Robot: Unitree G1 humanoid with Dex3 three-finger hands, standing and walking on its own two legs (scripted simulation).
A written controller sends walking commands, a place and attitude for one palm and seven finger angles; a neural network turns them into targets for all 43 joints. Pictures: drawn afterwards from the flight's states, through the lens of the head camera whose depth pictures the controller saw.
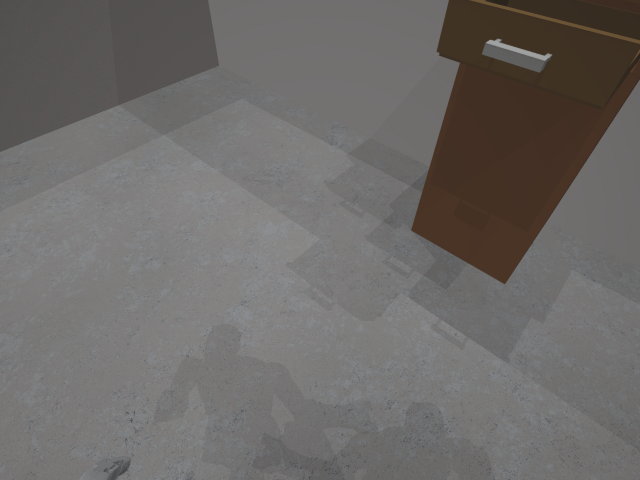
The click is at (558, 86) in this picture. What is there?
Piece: drawer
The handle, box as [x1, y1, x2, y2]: [482, 39, 551, 72]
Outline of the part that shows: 482,54 539,72 551,56 551,54 548,53 544,56 503,44 500,42 500,39 496,39 494,41 489,40 486,42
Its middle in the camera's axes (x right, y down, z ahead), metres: +0.42 -0.39 +0.81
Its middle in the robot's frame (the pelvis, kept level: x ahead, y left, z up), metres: +0.91 -0.37 +0.15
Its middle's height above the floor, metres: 0.92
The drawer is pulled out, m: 0.24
